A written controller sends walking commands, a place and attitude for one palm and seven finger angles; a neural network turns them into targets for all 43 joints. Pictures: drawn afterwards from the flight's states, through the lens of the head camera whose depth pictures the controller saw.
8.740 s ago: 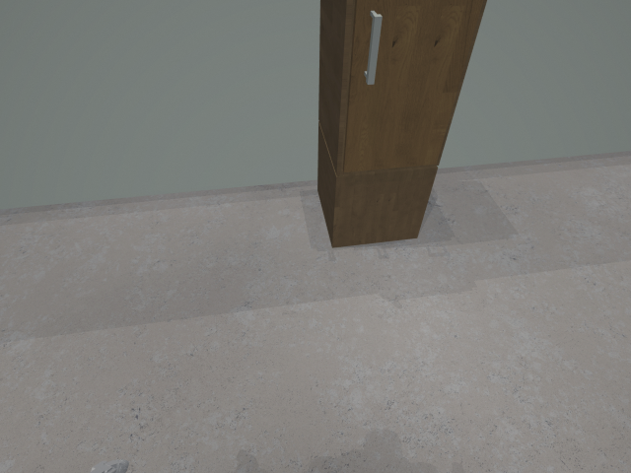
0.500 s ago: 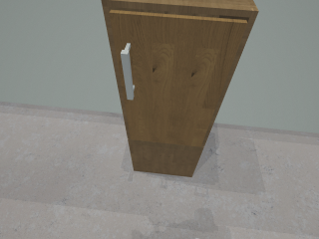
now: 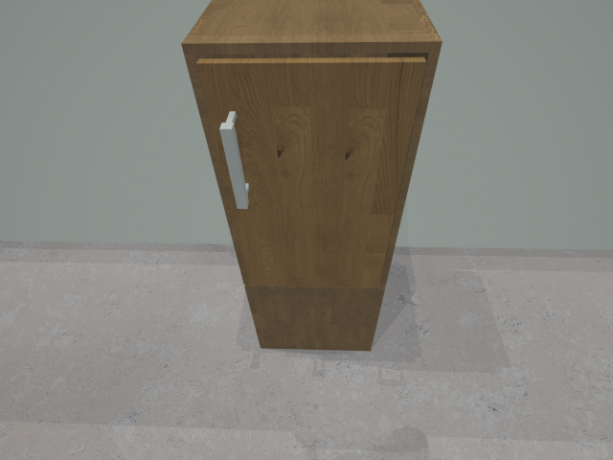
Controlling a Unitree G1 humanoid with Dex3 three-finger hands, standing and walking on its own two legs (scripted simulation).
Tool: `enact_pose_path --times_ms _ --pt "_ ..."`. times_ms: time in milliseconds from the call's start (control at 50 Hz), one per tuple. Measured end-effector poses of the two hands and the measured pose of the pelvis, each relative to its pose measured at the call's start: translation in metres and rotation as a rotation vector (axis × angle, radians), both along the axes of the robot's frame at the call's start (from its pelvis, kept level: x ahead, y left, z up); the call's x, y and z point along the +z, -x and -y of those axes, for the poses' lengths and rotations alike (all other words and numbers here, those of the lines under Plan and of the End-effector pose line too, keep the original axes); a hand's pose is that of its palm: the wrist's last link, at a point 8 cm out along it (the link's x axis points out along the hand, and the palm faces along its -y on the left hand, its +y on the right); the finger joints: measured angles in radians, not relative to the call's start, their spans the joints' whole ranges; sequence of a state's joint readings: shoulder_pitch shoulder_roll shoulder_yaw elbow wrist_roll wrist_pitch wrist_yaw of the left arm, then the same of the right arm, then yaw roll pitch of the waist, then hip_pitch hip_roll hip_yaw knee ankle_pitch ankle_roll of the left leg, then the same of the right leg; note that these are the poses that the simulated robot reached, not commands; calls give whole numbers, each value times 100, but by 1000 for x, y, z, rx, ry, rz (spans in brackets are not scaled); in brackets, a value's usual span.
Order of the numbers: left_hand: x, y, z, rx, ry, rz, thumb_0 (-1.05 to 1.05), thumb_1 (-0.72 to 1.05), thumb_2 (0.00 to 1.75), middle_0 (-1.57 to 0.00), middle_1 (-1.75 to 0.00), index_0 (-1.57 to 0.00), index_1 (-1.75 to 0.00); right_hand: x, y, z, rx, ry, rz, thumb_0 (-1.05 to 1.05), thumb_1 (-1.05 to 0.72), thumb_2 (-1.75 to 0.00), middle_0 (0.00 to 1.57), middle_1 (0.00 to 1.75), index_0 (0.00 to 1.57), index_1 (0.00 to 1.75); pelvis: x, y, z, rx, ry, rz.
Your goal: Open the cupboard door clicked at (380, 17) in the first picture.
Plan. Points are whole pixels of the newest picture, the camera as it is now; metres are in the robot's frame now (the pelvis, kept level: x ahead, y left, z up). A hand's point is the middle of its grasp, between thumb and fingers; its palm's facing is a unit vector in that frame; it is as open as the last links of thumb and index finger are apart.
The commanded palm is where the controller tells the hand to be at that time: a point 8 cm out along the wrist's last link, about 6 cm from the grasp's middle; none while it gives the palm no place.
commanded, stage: come to a stop and stand still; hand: left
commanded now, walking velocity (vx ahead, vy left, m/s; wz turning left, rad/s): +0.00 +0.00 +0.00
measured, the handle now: (237, 162) +0.58 +0.16 +0.08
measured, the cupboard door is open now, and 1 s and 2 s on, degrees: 0 0 0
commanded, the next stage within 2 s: look again from close up in 0.38 s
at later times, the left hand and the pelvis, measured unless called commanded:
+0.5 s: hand out of the picture -0.04 +0.12 -0.18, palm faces +0.06 -0.99 -0.16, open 7.4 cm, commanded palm none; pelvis -0.01 -0.02 +0.00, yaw +0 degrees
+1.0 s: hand out of the picture +0.02 +0.19 -0.18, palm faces +0.02 -0.98 -0.22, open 7.4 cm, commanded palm none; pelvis +0.01 +0.01 -0.01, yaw +0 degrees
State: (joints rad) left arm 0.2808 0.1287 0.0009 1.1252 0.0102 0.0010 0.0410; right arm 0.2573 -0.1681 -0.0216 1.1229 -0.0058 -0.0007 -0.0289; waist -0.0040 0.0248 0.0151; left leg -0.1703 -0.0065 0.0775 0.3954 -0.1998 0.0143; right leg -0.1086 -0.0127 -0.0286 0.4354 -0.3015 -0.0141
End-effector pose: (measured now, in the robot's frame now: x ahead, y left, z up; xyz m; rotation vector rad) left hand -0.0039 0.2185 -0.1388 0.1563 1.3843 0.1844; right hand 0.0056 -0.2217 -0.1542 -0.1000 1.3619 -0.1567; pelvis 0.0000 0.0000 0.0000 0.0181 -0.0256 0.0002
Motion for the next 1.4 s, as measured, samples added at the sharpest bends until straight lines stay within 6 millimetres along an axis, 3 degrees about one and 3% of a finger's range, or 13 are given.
enact_pose_path --times_ms 200,360,460,540,720,900,1120,1160,1260,1300,1360,1400 --pt "-4 17 20 6 25 -8 1 92 90 -20 -29 -20 -30 1 57 1 -17 -24 -117 0 -91 -90 20 30 20 29 1 13 16 5 4 14" --pt "-7 37 37 27 57 -65 1 91 90 -20 -29 -20 -30 3 74 1 -25 -29 -170 0 -91 -90 20 30 20 29 1 14 21 7 6 0" --pt "-8 41 45 40 70 -79 1 91 90 -20 -29 -20 -30 3 67 1 -22 -30 -161 0 -91 -90 20 30 20 29 1 10 23 7 7 -2" --pt "-9 40 46 21 63 -56 1 91 90 -20 -29 -20 -30 -1 48 1 -4 -32 -109 0 -90 -90 20 30 20 29 -3 10 21 2 29 -15" --pt "-12 14 15 4 29 15 1 91 90 -21 -29 -20 -30 -5 12 -2 23 2 16 2 -93 -90 20 30 20 29 -9 2 3 5 25 -8" --pt "-7 -11 -12 -18 -4 51 1 91 90 -20 -29 -20 -30 1 3 -7 41 14 13 1 -93 -90 20 30 20 29 -7 -3 -5 -3 11 -19" --pt "-11 -15 -14 -27 9 18 1 91 90 -20 -29 -20 -30 4 -7 -7 47 28 -10 1 -92 -90 20 30 20 29 -6 -10 -8 -6 15 -30" --pt "9 -42 -19 53 -3 185 1 91 90 -20 -30 -20 -30 11 -19 -2 46 53 86 1 -92 -90 20 30 20 29 -6 -9 -8 -7 12 -35" --pt "108 -146 -27 43 -93 844 2 88 88 -21 -32 -20 -33 24 -74 12 52 92 436 1 -91 -90 20 30 20 29 -12 -4 -7 18 -9 -57" --pt "140 -177 -23 -8 -80 1056 2 85 87 -21 -34 -20 -35 31 -99 18 63 98 548 1 -91 -90 20 30 20 29 -17 1 -5 23 0 -80" --pt "159 -196 -13 -100 -1 1296 1 80 85 -21 -37 -21 -38 43 -132 27 92 109 685 1 -91 -90 20 30 20 29 -29 10 2 8 -2 -140" --pt "152 -190 -4 -165 77 1374 1 75 83 -21 -40 -21 -41 50 -150 34 123 118 755 1 -90 -90 20 30 20 29 -39 16 9 2 -5 -168"
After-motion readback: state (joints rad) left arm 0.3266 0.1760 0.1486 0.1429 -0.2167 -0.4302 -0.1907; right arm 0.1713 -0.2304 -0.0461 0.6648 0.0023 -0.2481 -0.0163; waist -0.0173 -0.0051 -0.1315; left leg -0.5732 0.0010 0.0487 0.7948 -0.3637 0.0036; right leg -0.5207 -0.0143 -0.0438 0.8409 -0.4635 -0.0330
